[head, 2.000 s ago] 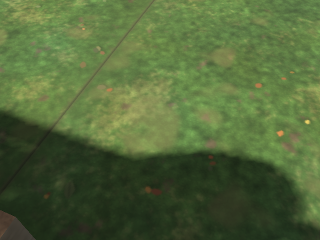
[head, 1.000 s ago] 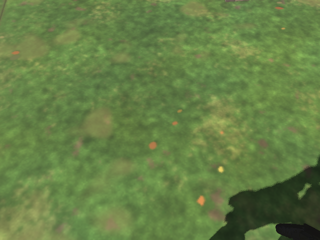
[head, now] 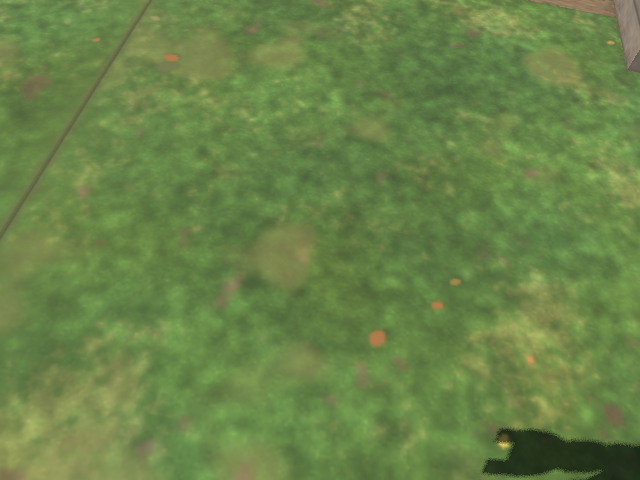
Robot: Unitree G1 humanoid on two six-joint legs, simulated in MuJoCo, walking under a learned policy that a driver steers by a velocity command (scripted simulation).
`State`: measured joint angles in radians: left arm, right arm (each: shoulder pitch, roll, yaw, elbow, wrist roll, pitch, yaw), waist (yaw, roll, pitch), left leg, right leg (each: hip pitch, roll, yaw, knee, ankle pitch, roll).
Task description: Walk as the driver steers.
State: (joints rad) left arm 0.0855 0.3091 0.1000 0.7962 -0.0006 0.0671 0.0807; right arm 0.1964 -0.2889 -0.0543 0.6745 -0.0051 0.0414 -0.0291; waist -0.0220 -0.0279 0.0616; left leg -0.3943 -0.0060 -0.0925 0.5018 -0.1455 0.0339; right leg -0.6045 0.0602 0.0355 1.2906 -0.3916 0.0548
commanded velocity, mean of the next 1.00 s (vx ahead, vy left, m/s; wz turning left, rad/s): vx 0.23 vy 0.00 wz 0.59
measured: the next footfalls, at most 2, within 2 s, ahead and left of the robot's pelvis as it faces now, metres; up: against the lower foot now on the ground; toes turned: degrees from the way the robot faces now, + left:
right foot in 0.30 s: -0.04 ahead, -0.14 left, +0.00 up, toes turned +15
left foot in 0.80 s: +0.01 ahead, +0.21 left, +0.00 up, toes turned +33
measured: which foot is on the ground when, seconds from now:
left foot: down 0.00-0.30, up 0.32-0.78, down 0.80-1.00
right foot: up 0.00-0.28, down 0.30-0.82, up 0.84-1.00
